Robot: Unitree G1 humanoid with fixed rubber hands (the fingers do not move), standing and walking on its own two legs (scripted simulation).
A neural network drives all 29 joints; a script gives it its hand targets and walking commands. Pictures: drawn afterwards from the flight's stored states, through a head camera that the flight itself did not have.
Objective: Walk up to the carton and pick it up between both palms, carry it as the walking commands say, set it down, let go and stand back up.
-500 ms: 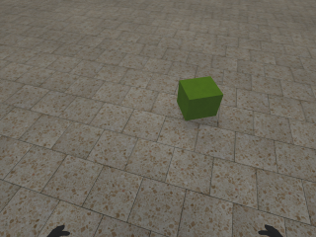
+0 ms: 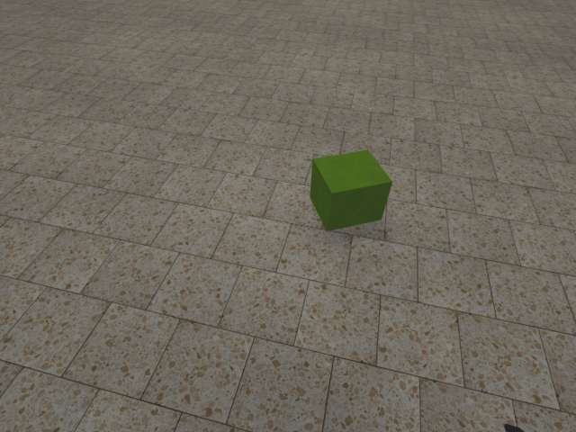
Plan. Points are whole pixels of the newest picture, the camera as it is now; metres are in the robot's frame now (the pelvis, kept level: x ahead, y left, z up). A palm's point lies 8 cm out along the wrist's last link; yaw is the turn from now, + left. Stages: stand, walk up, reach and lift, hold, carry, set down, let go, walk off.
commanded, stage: walk up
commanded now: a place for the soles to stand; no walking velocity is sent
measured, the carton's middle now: (347, 189) +1.34 -0.23 -0.65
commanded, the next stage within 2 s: none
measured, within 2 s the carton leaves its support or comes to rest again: neither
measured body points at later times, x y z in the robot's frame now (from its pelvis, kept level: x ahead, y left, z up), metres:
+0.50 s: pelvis +0.15 -0.03 -0.02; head +0.13 +0.00 +0.43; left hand +0.26 +0.31 -0.12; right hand +0.20 -0.39 -0.08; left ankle +0.22 +0.06 -0.74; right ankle +0.14 -0.18 -0.73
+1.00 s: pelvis +0.34 -0.05 -0.02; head +0.37 -0.05 +0.43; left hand +0.55 +0.24 -0.10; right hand +0.32 -0.38 -0.11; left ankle +0.33 +0.08 -0.69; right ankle +0.37 -0.18 -0.74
